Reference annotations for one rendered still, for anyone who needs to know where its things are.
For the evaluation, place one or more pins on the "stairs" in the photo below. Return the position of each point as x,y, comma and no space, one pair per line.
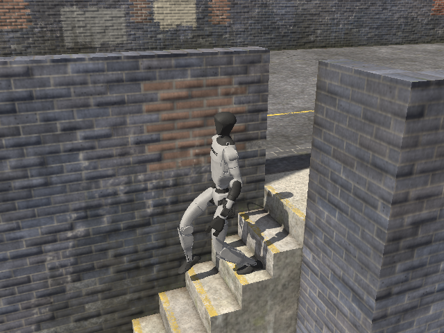
218,300

